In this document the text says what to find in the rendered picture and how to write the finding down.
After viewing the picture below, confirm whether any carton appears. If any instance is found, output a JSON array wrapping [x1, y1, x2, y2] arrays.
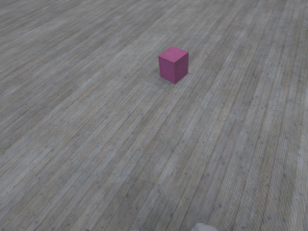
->
[[158, 46, 189, 84]]

